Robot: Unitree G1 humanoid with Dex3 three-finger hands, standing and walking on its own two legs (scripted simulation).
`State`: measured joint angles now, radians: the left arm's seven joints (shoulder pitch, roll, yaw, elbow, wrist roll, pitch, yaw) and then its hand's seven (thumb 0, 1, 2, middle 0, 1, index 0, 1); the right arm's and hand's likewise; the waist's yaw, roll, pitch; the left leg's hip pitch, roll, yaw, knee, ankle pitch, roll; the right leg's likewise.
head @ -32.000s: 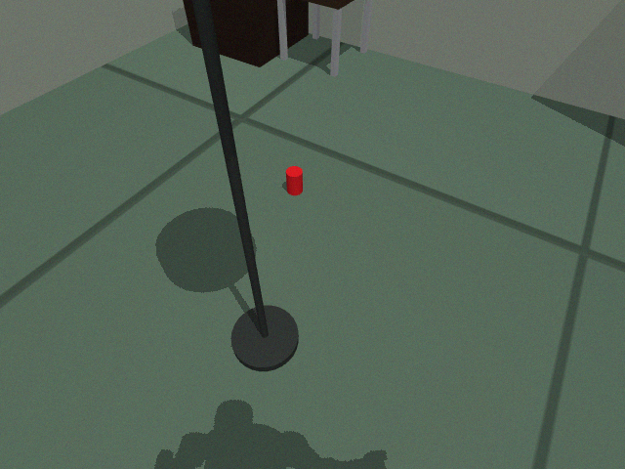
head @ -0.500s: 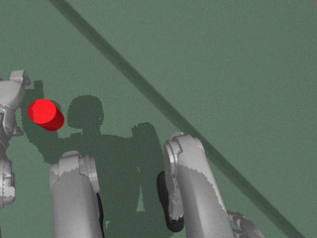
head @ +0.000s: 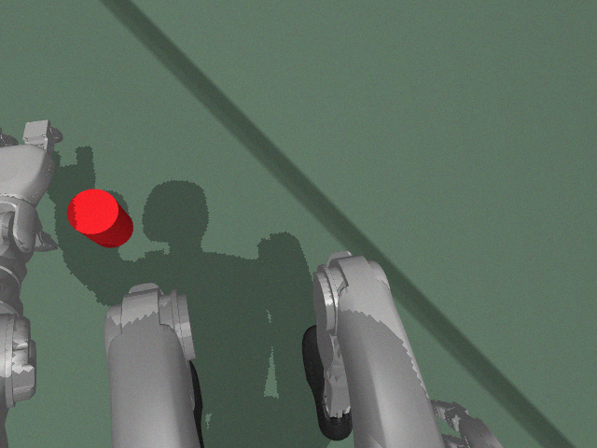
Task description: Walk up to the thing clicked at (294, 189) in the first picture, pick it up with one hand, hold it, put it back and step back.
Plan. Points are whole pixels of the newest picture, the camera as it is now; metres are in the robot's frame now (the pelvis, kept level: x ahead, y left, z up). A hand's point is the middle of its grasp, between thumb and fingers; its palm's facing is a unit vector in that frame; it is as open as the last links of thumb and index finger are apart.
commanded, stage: go down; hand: left
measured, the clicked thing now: (103, 220) +0.46 +0.25 -0.29
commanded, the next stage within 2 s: approach in 0.64 s
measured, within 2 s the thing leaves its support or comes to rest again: neither
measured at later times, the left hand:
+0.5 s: hand out of the picture +0.43 +0.31 +0.00, palm faces -0.23 -0.46 -0.86, open 15.8 cm
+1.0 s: hand out of the picture +0.42 +0.32 +0.05, palm faces -0.37 -0.27 -0.89, open 14.8 cm
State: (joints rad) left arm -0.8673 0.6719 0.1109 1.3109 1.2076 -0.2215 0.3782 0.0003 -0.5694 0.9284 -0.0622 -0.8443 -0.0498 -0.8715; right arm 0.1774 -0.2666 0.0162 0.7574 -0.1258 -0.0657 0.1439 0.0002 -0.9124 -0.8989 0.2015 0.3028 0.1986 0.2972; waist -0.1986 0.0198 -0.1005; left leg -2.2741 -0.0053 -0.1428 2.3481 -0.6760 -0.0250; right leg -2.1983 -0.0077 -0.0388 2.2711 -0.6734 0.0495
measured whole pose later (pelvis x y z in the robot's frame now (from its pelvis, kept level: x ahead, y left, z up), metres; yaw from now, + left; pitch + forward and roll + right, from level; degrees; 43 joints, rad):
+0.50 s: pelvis +0.00 +0.01 +0.09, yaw +1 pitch +34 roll -8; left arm -0.66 0.65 0.14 0.90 0.77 -0.26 0.08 0.00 -0.60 0.78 -0.07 -0.60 -0.02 -0.67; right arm 0.17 -0.28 -0.02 0.67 -0.04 -0.03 0.10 0.00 -0.90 -0.90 0.20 0.30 0.20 0.30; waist -0.12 0.02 -0.18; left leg -2.03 0.01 -0.12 2.09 -0.67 -0.01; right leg -1.95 -0.02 -0.05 2.01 -0.66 0.05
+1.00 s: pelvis +0.00 +0.01 +0.13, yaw +1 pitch +33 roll -7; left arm -0.67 0.70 0.08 0.94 0.90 -0.29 0.05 0.00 -0.56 0.92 -0.20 -0.69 -0.11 -0.78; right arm 0.17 -0.26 0.01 0.66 -0.03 0.02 0.07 0.00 -0.91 -0.89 0.20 0.30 0.20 0.30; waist -0.12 0.04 -0.17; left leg -1.89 0.02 -0.10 1.95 -0.64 0.01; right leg -1.82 -0.01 -0.03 1.86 -0.62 0.04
